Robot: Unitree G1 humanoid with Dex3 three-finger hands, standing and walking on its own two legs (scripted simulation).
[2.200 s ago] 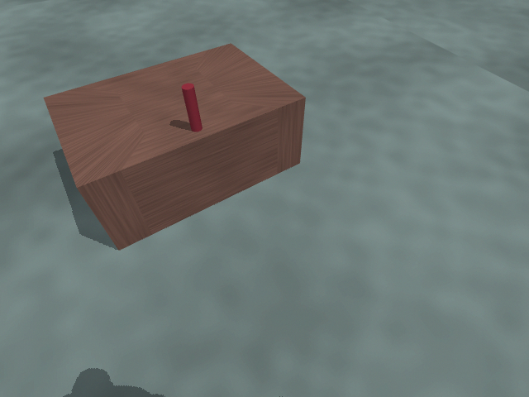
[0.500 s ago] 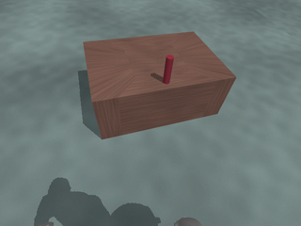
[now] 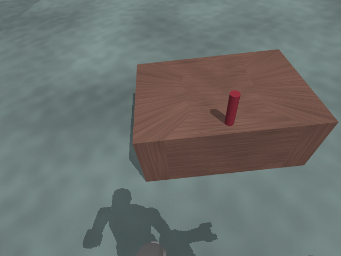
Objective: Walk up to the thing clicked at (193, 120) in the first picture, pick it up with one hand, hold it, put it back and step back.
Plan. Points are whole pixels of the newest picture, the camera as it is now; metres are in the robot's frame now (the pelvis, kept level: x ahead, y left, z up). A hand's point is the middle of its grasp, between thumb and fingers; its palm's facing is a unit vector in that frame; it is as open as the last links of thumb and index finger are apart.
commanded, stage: walk up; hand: right
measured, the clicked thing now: (232, 109) +0.81 -0.20 -0.26
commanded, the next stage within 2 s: none
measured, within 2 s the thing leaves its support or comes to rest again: neither
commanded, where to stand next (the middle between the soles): +0.41 -0.02 m, yaw +4 degrees
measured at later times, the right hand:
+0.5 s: hand (284, 214) +0.27 -0.25 -0.12, palm faces -0.10 +0.91 -0.40, open 7.4 cm
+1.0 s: hand (283, 170) +0.42 -0.30 -0.16, palm faces -0.16 +0.93 -0.33, open 7.4 cm
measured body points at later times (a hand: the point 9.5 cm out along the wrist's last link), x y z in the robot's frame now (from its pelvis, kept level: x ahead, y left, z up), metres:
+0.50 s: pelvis +0.18 +0.01 +0.00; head +0.19 +0.04 +0.44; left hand +0.22 +0.33 -0.13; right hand +0.27 -0.30 -0.09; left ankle +0.19 +0.12 -0.74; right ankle +0.27 -0.16 -0.69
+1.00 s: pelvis +0.32 -0.05 -0.01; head +0.35 -0.07 +0.44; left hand +0.32 +0.27 -0.11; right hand +0.43 -0.35 -0.13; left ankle +0.41 +0.11 -0.71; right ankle +0.34 -0.16 -0.74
